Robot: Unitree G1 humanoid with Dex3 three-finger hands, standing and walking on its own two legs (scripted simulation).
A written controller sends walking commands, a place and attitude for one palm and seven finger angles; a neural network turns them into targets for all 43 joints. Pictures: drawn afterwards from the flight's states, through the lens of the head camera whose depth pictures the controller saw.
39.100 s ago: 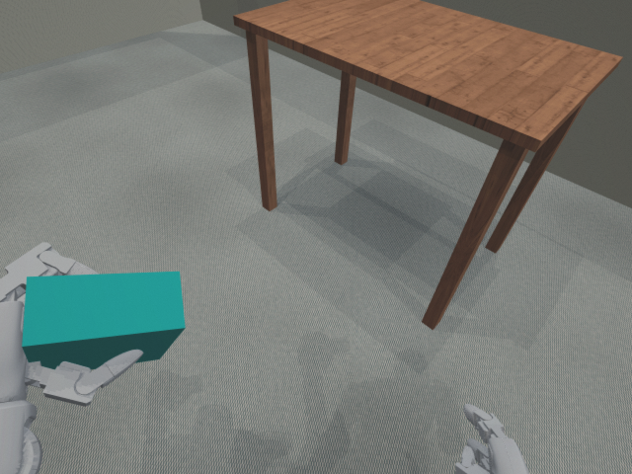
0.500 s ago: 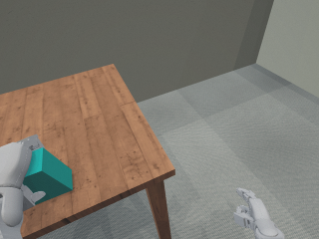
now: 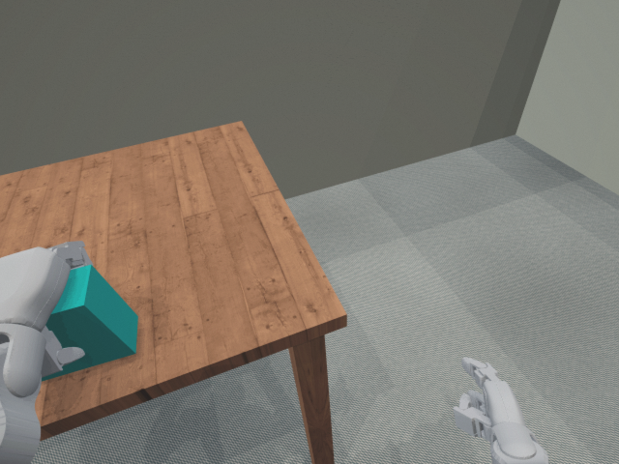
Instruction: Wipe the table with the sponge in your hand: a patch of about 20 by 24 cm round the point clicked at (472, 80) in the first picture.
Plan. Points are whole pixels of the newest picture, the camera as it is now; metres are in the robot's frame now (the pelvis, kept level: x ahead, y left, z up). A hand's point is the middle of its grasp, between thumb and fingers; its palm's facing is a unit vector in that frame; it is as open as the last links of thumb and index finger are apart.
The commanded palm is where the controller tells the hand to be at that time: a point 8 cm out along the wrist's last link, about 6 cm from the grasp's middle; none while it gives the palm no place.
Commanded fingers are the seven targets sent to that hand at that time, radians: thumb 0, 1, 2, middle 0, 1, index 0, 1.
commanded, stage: lift the sponge slowly off the table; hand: left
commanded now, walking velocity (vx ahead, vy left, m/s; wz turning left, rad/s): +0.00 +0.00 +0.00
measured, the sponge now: (66, 335) +0.18 +0.33 +0.11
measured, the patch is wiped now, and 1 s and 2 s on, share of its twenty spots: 0.95 0.95 0.95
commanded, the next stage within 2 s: bring the sponge back beside the body in 1.34 s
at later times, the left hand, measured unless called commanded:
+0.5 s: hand (56, 272) +0.21 +0.31 +0.20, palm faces +0.25 -0.08 -0.96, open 9.5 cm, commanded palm +0.16 +0.32 +0.26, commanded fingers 0.00 0.10 1.30 -1.20 -1.60 -1.20 -1.60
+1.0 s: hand (46, 239) +0.22 +0.31 +0.24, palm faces +0.35 -0.08 -0.93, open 9.5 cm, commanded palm +0.16 +0.32 +0.30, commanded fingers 0.00 0.10 1.30 -1.20 -1.60 -1.20 -1.60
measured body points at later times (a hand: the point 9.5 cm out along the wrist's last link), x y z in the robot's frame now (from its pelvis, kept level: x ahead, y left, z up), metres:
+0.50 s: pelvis -0.02 +0.02 +0.00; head -0.05 -0.03 +0.45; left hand +0.19 +0.31 +0.25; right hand +0.25 -0.16 -0.06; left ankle -0.01 +0.11 -0.73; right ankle +0.00 -0.07 -0.73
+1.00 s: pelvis -0.01 +0.02 +0.01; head -0.04 -0.03 +0.45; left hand +0.20 +0.31 +0.29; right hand +0.26 -0.15 -0.06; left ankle -0.01 +0.11 -0.73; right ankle +0.00 -0.07 -0.73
